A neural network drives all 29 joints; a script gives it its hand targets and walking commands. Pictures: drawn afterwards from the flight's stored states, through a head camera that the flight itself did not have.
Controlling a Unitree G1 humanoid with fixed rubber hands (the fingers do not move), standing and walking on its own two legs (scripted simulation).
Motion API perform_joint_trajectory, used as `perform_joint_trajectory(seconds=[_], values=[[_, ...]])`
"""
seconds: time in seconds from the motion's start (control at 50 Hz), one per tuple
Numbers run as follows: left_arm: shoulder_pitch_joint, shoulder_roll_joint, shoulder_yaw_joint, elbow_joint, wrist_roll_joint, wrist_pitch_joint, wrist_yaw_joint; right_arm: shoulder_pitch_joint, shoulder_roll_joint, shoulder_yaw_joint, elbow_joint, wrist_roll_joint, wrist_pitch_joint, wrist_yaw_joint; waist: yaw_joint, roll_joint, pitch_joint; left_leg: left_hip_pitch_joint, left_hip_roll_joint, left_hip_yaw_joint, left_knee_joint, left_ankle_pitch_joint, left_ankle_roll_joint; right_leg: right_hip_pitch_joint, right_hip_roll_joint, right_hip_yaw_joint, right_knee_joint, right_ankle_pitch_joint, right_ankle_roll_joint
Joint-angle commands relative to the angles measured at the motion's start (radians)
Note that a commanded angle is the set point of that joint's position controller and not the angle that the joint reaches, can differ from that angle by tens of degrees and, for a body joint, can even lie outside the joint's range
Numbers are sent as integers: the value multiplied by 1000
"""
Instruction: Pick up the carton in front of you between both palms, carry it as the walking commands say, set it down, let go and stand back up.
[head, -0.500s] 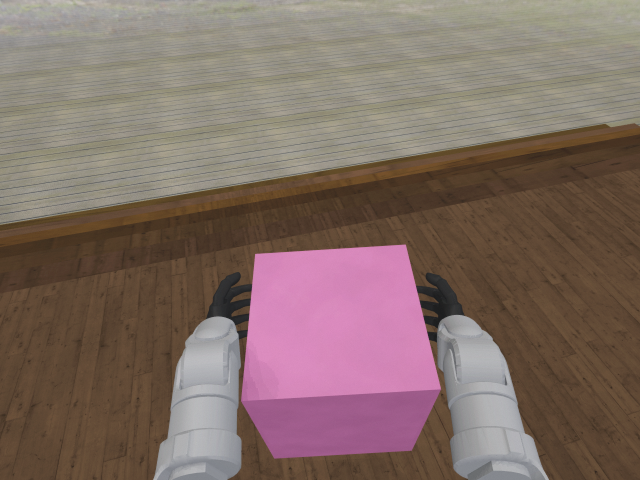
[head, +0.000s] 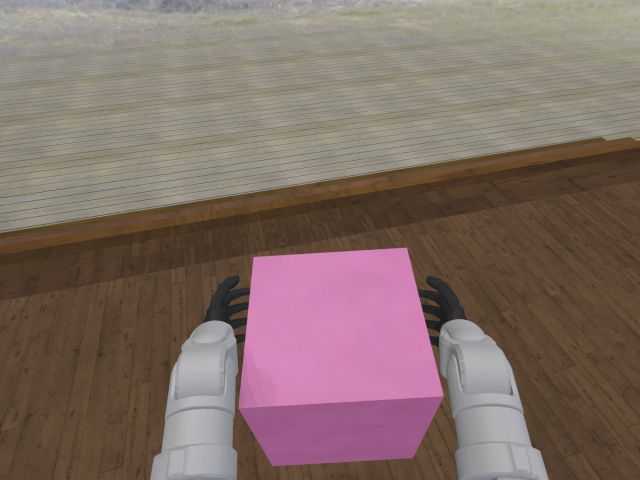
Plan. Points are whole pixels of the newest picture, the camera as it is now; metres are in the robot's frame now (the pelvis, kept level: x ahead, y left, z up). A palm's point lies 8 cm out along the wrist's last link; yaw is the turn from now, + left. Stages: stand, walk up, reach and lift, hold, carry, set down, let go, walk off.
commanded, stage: hold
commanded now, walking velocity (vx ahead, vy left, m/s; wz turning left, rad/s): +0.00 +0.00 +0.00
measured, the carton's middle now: (336, 361) +0.29 +0.00 -0.03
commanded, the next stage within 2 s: carry in 0.52 s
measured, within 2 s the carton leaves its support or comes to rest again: neither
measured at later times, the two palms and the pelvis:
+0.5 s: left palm (220, 330) +0.29 +0.15 +0.05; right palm (456, 331) +0.28 -0.15 +0.05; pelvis -0.01 +0.00 +0.00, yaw +0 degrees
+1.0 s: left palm (218, 250) +0.39 +0.16 +0.09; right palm (431, 249) +0.39 -0.14 +0.09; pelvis +0.13 +0.01 -0.01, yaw +3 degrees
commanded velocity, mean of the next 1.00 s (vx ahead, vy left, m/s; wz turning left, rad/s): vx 0.26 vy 0.00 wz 0.00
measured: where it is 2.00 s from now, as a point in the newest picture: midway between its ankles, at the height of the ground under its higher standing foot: (301, 364)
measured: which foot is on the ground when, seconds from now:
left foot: down 0.00-0.98, up 1.00-1.00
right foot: down 0.00-0.70, up 0.72-0.96, down 0.98-1.00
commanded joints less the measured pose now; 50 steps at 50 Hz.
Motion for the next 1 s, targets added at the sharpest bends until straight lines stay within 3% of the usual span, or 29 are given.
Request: perform_joint_trajectory(seconds=[0.0, 0.08, 0.12, 0.14, 0.16, 0.18, 0.24, 0.26, 0.28, 0.34, 0.4, 0.46, 0.48, 0.5, 0.54, 0.56, 0.6, 0.64, 0.66, 0.68, 0.7, 0.72, 0.76, 0.82, 0.86, 0.92, 0.94, 0.96, 0.98], values=[[-435, -939, -519, 16, -252, 16, -234, -489, 881, 488, -45, 255, -20, 242, -21, 29, -241, 21, -66, 6, -47, 290, -20, 109, 76, -17, -25, 227, -11], [-419, -954, -478, 56, -226, 33, -232, -532, 847, 484, -47, 232, -9, 255, -6, 13, -137, -30, -56, 2, -75, 100, -19, 70, 70, -20, -34, 47, -17], [-414, -966, -486, 45, -254, 28, -245, -540, 836, 495, -99, 263, -21, 264, -19, 33, -183, -17, -52, 16, -69, 116, -17, 91, 65, -21, -43, 60, -20], [-466, -957, -443, 103, -216, 29, -235, -624, 861, 484, -57, 240, -13, 265, 17, 14, -123, -60, -46, 8, -79, 68, 1, 60, 58, -25, -18, 43, -18], [-491, -947, -499, -27, -237, 17, -232, -550, 909, 514, -70, 250, -10, 266, -11, 5, -193, -9, -51, 14, -62, 145, -14, 82, 57, -12, -28, 98, -16], [-475, -987, -455, 89, -216, 25, -234, -620, 889, 499, -79, 247, -19, 259, -7, -12, -217, 15, -58, 9, -54, 169, -10, 71, 58, -13, -22, 110, -8], [-527, -959, -460, 76, -237, 16, -241, -616, 854, 473, 0, 244, -15, 264, 10, -5, -129, -56, -52, 26, -54, 77, -8, 55, 68, -30, -27, 18, -19], [-555, -962, -467, 50, -219, 23, -234, -605, 888, 466, 20, 243, -12, 269, -6, 68, -161, -30, -60, 40, -61, 43, -16, 53, 60, -16, -28, 2, -20], [-521, -973, -443, 115, -211, 28, -237, -671, 882, 468, -6, 239, -12, 272, 27, -16, -154, -37, -39, 13, -59, 5, 3, 39, 58, -21, -10, -38, -12], [-552, -1002, -481, 90, -246, 20, -246, -594, 889, 468, 8, 223, -26, 265, -42, 27, -187, -29, -47, 11, -57, 107, -15, 82, 60, -19, -18, 64, -24], [-466, -980, -433, 117, -197, 22, -240, -621, 888, 490, -13, 247, -16, 266, 14, 7, -175, 11, -61, 24, -65, 157, -9, 61, 72, -27, -23, 96, -3], [-520, -950, -438, 105, -204, 13, -250, -628, 878, 433, 39, 216, -20, 263, 9, -13, -186, -31, -56, 19, -60, 74, -7, 80, 59, -22, -34, 24, -7], [-518, -974, -483, 86, -249, 10, -251, -580, 920, 488, 9, 251, -26, 268, -20, 8, -216, 33, -54, 29, -61, 120, -7, 64, 62, -13, -30, 84, -4], [-551, -986, -553, 17, -270, 17, -248, -679, 929, 539, -68, 284, -25, 265, 5, -57, -211, -106, 95, 18, 32, 0, 14, -66, -127, -7, 16, -73, -8], [-495, -965, -520, 18, -257, 28, -235, -623, 897, 522, -27, 277, -3, 263, 11, -55, -186, -267, 58, 24, 71, -370, 20, -113, -150, 96, -74, -516, -50], [-545, -963, -553, -32, -264, 37, -222, -659, 918, 535, -75, 306, -2, 261, 12, -72, -189, -310, 42, 60, 155, -361, 6, -96, -198, 178, -123, -592, -82], [-496, -955, -596, -92, -306, 64, -205, -663, 902, 633, -185, 352, 28, 242, 6, -158, -220, -309, 19, 138, 280, -194, -6, -117, -249, 202, -147, -467, -118], [-529, -955, -637, -170, -319, 105, -175, -637, 917, 637, -172, 389, 74, 237, 1, -122, -269, -183, 21, 180, 127, -212, 9, -232, -248, 142, -99, -495, -123], [-508, -944, -653, -196, -342, 132, -167, -686, 910, 679, -272, 420, 81, 224, -6, -122, -266, -108, 16, 174, 68, -179, 4, -274, -177, 48, -42, -473, -93], [-526, -973, -718, -258, -388, 158, -157, -681, 895, 716, -340, 431, 110, 202, -11, 24, -302, -17, 90, 50, -27, -253, 32, -352, -125, -33, 104, -468, -58], [-571, -941, -735, -309, -399, 193, -148, -596, 842, 676, -309, 400, 143, 182, -22, 230, -292, 59, 259, -236, -160, -404, 97, -481, -34, -155, 355, -373, -12], [-571, -951, -776, -341, -438, 225, -138, -569, 843, 680, -352, 404, 168, 160, -25, 267, -247, 141, 367, -378, -196, -357, 171, -636, -40, -182, 420, -336, -8], [-529, -921, -801, -368, -473, 279, -117, -542, 779, 680, -410, 394, 236, 120, -32, 130, -234, 165, 371, -347, -160, -100, 199, -677, -80, -157, 465, -332, -10], [-424, -900, -820, -440, -490, 340, -84, -497, 817, 747, -551, 464, 303, 96, -27, 137, -295, 85, 298, -132, -152, 23, 159, -520, -48, -206, 333, -210, -4], [-367, -905, -854, -487, -509, 378, -61, -447, 786, 750, -609, 482, 343, 87, -27, 193, -274, 56, 246, -61, -144, 36, 155, -464, -21, -245, 212, -171, -10], [-200, -874, -805, -550, -495, 428, -35, -296, 759, 765, -651, 505, 406, 74, -21, 169, -324, -63, 203, 79, -1, 55, 120, -171, 1, -321, 20, 7, -11], [-232, -878, -811, -608, -494, 440, -32, -285, 795, 782, -673, 518, 420, 75, -15, 90, -350, -214, 173, 117, 105, 56, 94, 50, -42, -279, 2, -17, -28], [-193, -887, -811, -590, -500, 456, -29, -286, 793, 779, -694, 528, 437, 73, 5, -21, -397, -409, 147, 152, 293, 3, 60, 250, -176, -92, -29, -153, -75], [-147, -843, -790, -632, -496, 457, -31, -298, 781, 821, -769, 538, 448, 76, 24, -273, -367, -705, 59, 247, 534, -215, 13, 380, -421, 287, -106, -258, -197]])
